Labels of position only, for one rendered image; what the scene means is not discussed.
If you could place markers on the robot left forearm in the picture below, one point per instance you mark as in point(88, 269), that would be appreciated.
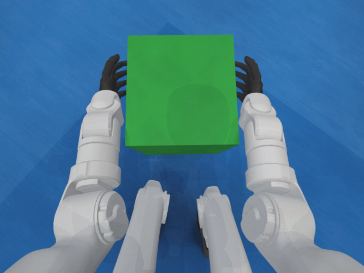
point(98, 147)

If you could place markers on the carton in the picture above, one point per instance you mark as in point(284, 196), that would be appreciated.
point(181, 95)

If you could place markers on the left robot hand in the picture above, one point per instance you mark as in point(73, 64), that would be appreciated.
point(110, 77)

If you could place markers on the right robot upper arm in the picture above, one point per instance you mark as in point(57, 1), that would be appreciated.
point(283, 230)

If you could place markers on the robot right thigh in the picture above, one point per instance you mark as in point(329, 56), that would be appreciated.
point(226, 250)

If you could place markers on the left robot upper arm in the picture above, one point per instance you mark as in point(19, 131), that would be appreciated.
point(86, 227)

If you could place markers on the robot right foot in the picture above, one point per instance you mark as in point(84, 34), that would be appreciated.
point(204, 248)

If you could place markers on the right robot hand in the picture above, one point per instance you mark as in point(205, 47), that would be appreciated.
point(252, 78)

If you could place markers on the robot right forearm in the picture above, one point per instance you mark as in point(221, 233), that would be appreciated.
point(265, 148)

